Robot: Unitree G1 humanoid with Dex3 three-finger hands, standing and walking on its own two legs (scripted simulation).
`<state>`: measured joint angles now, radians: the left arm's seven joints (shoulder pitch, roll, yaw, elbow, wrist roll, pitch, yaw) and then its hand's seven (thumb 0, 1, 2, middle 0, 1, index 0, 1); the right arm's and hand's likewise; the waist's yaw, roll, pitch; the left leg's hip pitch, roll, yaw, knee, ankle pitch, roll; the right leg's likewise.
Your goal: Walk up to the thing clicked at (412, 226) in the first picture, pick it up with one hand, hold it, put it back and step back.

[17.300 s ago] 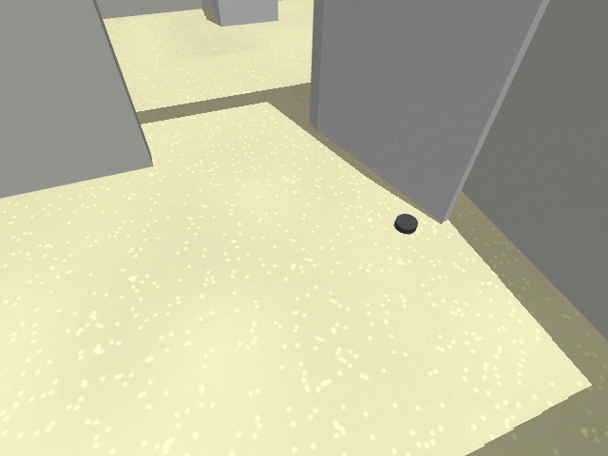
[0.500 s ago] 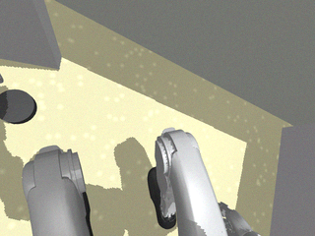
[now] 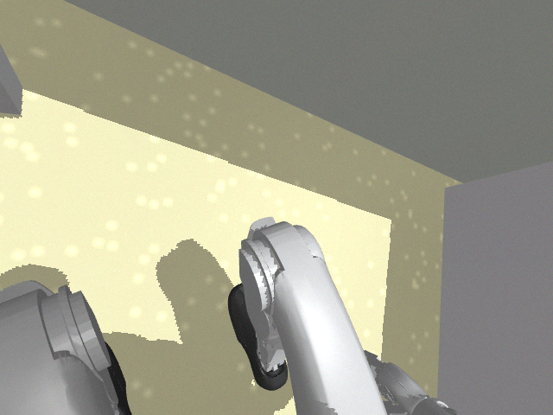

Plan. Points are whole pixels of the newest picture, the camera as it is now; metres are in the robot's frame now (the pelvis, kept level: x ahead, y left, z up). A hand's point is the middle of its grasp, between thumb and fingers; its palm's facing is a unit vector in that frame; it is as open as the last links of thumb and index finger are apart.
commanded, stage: rest palm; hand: left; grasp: from above
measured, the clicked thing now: out of the picture +0.44 +0.33 -0.28
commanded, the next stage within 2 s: close in 0.94 s
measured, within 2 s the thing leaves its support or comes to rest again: neither
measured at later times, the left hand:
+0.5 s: hand out of the picture +0.42 +0.32 -0.24, palm faces -0.42 -0.14 -0.90, open 14.2 cm
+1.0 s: hand out of the picture +0.42 +0.33 -0.26, palm faces -0.46 -0.18 -0.87, open 14.0 cm
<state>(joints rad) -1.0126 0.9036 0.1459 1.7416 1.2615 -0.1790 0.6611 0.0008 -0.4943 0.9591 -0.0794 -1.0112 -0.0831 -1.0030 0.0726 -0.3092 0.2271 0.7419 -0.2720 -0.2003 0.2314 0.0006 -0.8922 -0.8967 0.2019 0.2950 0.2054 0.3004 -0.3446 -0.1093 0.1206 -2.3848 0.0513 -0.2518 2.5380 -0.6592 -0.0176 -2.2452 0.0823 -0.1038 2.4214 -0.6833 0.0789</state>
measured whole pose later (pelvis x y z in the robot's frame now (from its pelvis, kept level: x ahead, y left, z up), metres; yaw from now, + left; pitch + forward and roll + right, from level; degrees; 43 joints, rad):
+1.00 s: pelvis +0.00 +0.01 +0.00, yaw -2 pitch +24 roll -14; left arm -0.96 0.99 0.10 1.73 1.21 -0.25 0.64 0.00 -0.48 0.93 -0.08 -1.04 -0.09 -1.02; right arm 0.04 -0.33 0.32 0.72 -0.31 -0.28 0.28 0.00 -0.90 -0.90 0.20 0.30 0.20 0.30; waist -0.34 -0.17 0.20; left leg -2.34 0.04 -0.32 2.58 -0.71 -0.03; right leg -2.17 0.09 -0.16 2.42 -0.71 0.08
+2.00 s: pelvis +0.00 +0.00 +0.00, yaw -3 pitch +24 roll -14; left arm -0.98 1.00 0.11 1.77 1.20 -0.19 0.69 0.00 -0.16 0.71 -0.29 -0.91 -0.31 -0.87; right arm 0.02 -0.35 0.31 0.68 -0.30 -0.28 0.27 0.00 -0.89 -0.90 0.20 0.29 0.20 0.30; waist -0.36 -0.17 0.19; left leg -2.33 0.06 -0.31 2.56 -0.69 -0.02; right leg -2.18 0.10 -0.15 2.39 -0.68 0.09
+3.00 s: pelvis +0.00 +0.00 +0.01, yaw -1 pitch +28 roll -14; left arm -0.87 0.87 0.10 1.48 1.17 -0.14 0.51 0.00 -0.15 0.41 -0.57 -0.65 -0.58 -0.60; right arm 0.13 -0.32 0.20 0.73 -0.24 -0.22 0.29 0.00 -0.91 -0.90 0.20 0.29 0.21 0.30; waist -0.28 -0.06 0.05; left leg -2.36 0.04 -0.28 2.53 -0.69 -0.02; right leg -2.21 0.08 -0.13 2.39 -0.70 0.07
